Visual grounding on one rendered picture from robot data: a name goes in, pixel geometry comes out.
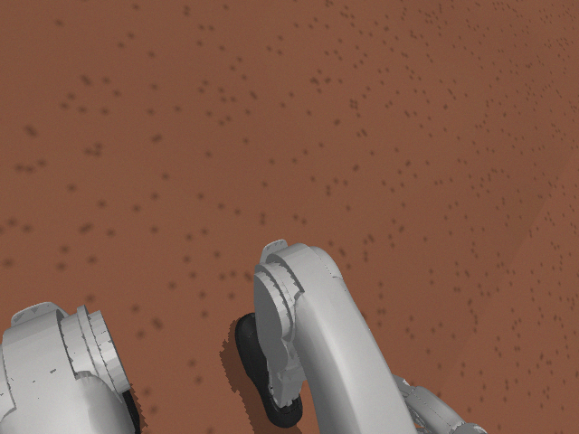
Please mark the right robot hand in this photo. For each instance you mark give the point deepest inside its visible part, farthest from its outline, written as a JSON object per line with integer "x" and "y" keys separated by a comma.
{"x": 427, "y": 410}

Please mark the left robot foot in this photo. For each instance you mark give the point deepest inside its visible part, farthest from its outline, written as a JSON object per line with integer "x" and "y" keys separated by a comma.
{"x": 132, "y": 409}

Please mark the right robot foot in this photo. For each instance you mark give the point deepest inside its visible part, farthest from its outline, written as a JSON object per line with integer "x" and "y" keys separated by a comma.
{"x": 255, "y": 366}

